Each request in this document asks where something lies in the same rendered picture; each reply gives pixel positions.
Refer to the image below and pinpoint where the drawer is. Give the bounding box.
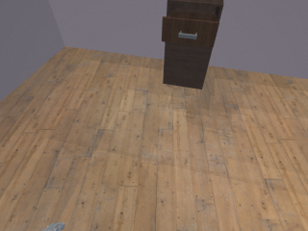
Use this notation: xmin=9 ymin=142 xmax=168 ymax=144
xmin=162 ymin=11 xmax=219 ymax=48

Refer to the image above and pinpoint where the handle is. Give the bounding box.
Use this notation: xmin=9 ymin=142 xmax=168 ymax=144
xmin=178 ymin=31 xmax=197 ymax=39

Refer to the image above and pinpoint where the cabinet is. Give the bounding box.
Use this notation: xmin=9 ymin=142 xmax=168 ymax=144
xmin=163 ymin=0 xmax=224 ymax=90

